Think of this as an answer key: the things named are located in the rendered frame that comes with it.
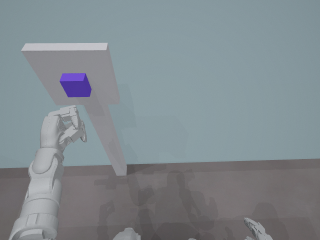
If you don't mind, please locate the robot left forearm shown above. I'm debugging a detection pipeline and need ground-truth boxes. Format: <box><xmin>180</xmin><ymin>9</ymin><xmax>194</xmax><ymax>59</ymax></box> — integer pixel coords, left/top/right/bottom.
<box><xmin>8</xmin><ymin>147</ymin><xmax>64</xmax><ymax>240</ymax></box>

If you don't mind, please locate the button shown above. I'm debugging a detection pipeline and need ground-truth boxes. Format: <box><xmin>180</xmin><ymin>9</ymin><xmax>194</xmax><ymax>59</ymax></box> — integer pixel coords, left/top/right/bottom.
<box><xmin>59</xmin><ymin>73</ymin><xmax>92</xmax><ymax>98</ymax></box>

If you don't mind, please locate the panel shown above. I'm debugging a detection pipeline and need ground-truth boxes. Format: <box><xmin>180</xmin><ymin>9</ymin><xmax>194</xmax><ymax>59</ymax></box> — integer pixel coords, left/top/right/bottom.
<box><xmin>21</xmin><ymin>43</ymin><xmax>127</xmax><ymax>176</ymax></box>

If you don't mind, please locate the robot left shin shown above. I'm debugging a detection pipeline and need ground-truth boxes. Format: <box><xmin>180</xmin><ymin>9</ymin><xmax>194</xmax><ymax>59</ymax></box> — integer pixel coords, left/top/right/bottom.
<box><xmin>124</xmin><ymin>228</ymin><xmax>135</xmax><ymax>232</ymax></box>

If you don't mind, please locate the robot left hand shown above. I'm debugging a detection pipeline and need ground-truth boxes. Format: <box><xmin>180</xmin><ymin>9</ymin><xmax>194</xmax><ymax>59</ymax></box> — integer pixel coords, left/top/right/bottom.
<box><xmin>40</xmin><ymin>105</ymin><xmax>87</xmax><ymax>153</ymax></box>

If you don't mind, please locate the robot right hand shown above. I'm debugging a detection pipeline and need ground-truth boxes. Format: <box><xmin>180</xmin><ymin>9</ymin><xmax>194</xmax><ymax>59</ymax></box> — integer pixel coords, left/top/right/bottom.
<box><xmin>244</xmin><ymin>217</ymin><xmax>273</xmax><ymax>240</ymax></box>

